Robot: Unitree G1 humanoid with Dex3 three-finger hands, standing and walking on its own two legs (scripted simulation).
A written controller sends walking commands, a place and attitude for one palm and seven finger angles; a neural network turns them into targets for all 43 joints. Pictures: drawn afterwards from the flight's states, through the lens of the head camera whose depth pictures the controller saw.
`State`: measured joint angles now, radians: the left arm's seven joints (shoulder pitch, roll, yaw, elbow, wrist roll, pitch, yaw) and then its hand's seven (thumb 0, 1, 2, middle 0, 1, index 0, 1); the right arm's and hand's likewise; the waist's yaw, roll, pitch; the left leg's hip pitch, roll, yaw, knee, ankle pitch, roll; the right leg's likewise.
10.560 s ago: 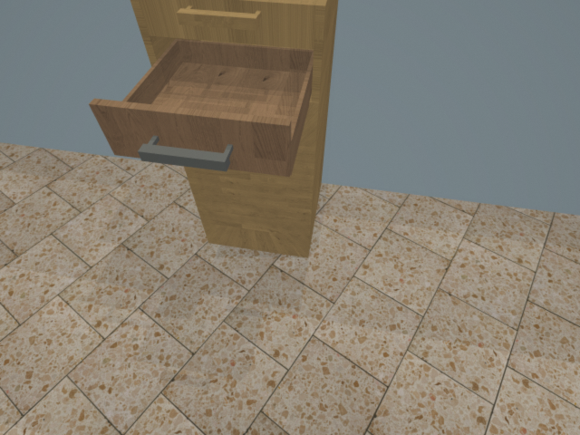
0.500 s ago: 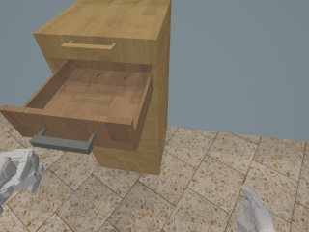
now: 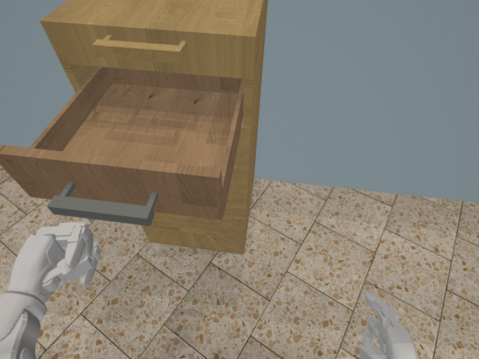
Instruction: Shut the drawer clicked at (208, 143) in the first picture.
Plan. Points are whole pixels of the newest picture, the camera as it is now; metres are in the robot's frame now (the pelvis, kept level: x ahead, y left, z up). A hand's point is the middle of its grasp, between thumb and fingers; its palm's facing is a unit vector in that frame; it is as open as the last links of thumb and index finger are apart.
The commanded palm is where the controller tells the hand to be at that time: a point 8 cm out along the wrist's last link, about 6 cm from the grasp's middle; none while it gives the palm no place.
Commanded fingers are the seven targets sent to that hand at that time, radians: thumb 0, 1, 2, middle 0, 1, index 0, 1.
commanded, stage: bring the fist close to the handle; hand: left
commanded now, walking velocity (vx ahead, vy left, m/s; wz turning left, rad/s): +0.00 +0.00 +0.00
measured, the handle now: (106, 201) +0.35 +0.26 +0.06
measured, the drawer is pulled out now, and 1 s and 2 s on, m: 0.28 0.27 0.14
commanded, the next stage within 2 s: push the drawer shut in 0.58 s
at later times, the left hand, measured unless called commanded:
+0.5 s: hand (110, 249) +0.26 +0.22 +0.06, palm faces -0.06 -1.00 -0.07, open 3.3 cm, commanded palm +0.24 +0.28 +0.06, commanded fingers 0.00 0.90 0.90 -1.40 -1.60 -1.40 -1.60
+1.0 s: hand (110, 240) +0.28 +0.22 +0.06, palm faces -0.03 -1.00 -0.07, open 3.2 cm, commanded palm +0.27 +0.28 +0.06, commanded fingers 0.00 0.90 0.90 -1.40 -1.60 -1.40 -1.60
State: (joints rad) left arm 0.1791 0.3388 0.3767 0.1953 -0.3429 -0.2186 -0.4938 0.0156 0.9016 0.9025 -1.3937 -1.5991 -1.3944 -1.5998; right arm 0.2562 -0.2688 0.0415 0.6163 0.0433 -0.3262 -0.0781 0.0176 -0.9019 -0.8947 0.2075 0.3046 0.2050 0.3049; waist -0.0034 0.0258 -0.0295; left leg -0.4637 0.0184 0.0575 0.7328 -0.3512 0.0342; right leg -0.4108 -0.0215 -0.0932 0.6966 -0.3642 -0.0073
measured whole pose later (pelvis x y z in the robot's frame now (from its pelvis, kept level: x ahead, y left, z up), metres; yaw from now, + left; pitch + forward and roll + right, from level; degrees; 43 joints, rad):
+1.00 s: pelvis +0.00 -0.04 -0.01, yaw +1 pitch +8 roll -1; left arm -0.05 0.41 0.41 0.46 -0.35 -0.29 -0.56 0.02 0.86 0.91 -1.39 -1.60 -1.40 -1.60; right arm 0.25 -0.30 0.04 0.62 0.05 -0.22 -0.09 0.02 -0.90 -0.89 0.21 0.30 0.20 0.30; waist -0.01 0.04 -0.05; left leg -0.60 0.05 0.02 0.84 -0.38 -0.02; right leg -0.54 0.01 -0.13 0.82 -0.42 -0.06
